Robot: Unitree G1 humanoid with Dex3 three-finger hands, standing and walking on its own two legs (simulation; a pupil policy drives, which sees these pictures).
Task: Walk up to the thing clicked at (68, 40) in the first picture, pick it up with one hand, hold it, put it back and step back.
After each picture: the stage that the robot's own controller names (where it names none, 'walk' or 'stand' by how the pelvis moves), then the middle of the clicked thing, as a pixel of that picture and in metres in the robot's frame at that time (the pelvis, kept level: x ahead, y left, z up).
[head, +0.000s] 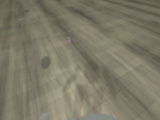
stand; (69, 39) +1.92 +0.62 -0.72
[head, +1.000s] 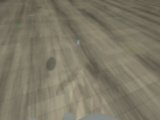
walk; (78, 42) +1.83 +0.29 -0.69
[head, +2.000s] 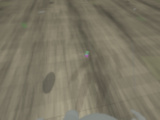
walk; (86, 53) +1.27 +0.08 -0.71
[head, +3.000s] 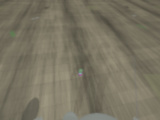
walk; (80, 72) +0.84 +0.11 -0.71
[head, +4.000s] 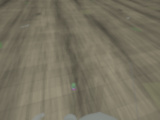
walk; (73, 86) +0.60 +0.19 -0.71
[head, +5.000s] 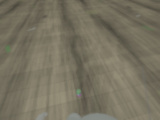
stand; (78, 92) +0.50 +0.16 -0.70
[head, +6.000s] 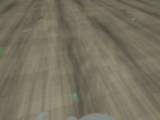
stand; (74, 96) +0.45 +0.18 -0.71
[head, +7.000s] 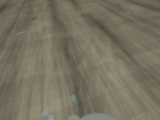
stand; (73, 98) +0.40 +0.22 -0.71
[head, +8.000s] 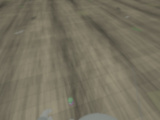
stand; (70, 101) +0.37 +0.23 -0.73
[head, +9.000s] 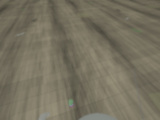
stand; (71, 103) +0.37 +0.23 -0.72
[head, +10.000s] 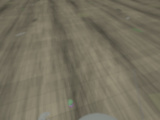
stand; (70, 103) +0.36 +0.24 -0.73
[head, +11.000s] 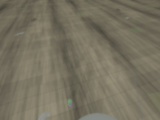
stand; (70, 102) +0.36 +0.24 -0.73
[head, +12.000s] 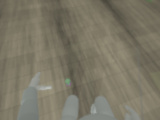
go down; (68, 82) +0.41 +0.22 -0.58
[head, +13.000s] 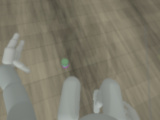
go down; (65, 63) +0.47 +0.21 -0.34
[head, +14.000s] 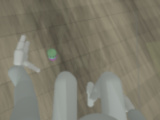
close in; (52, 54) +0.47 +0.23 -0.27
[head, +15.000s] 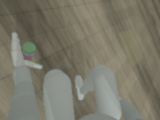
close; (29, 50) +0.47 +0.26 -0.24
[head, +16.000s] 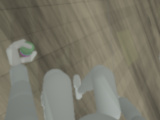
lift; (26, 49) +0.45 +0.26 -0.24
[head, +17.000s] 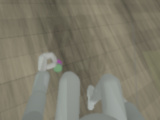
lift; (57, 65) +0.40 +0.21 -0.27
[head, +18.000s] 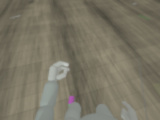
close; (71, 101) +0.29 +0.18 -0.63
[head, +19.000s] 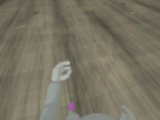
close; (71, 108) +0.27 +0.19 -0.70
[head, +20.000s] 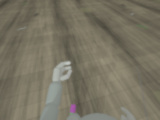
stand; (72, 109) +0.26 +0.18 -0.70
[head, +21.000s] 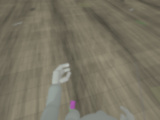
stand; (72, 106) +0.28 +0.17 -0.69
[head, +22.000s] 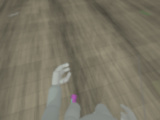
stand; (73, 99) +0.28 +0.16 -0.66
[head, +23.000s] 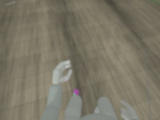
stand; (75, 94) +0.29 +0.14 -0.59
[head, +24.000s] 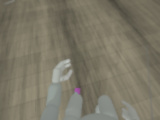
stand; (77, 93) +0.29 +0.13 -0.58
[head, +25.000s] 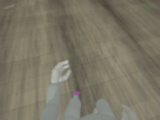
stand; (76, 96) +0.29 +0.12 -0.62
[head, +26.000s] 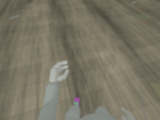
stand; (76, 102) +0.27 +0.11 -0.67
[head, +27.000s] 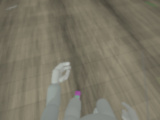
stand; (77, 96) +0.29 +0.12 -0.62
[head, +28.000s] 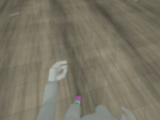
stand; (77, 101) +0.28 +0.10 -0.66
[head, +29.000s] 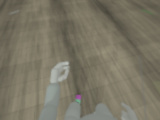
stand; (78, 100) +0.28 +0.10 -0.65
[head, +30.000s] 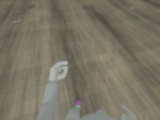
stand; (77, 106) +0.27 +0.09 -0.68
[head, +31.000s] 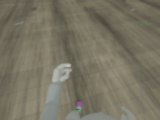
stand; (78, 107) +0.27 +0.08 -0.70
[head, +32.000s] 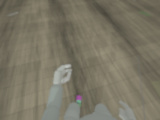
stand; (78, 100) +0.28 +0.08 -0.65
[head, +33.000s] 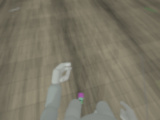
close; (80, 98) +0.29 +0.07 -0.63
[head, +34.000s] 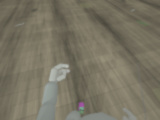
stand; (81, 107) +0.27 +0.06 -0.69
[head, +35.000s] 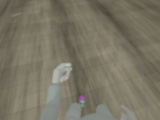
close; (81, 101) +0.28 +0.06 -0.66
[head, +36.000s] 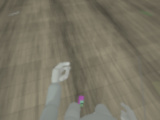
close; (80, 101) +0.28 +0.06 -0.65
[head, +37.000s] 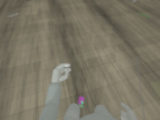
close; (81, 101) +0.28 +0.05 -0.66
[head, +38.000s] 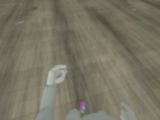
close; (82, 107) +0.27 +0.04 -0.68
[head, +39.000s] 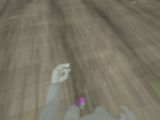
stand; (81, 103) +0.28 +0.04 -0.67
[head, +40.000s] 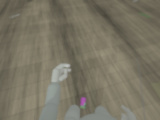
close; (83, 102) +0.27 +0.03 -0.67
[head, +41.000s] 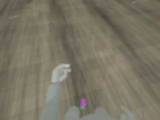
close; (83, 103) +0.27 +0.02 -0.68
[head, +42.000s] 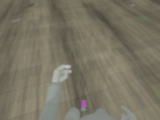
close; (83, 105) +0.27 +0.02 -0.68
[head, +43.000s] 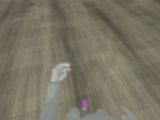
close; (84, 105) +0.27 +0.01 -0.68
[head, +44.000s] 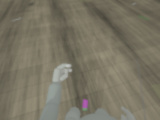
close; (85, 105) +0.27 +0.01 -0.68
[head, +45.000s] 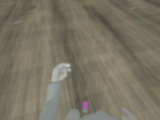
close; (85, 106) +0.27 +0.00 -0.69
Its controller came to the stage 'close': yes
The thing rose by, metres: 0.01
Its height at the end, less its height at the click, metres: -0.02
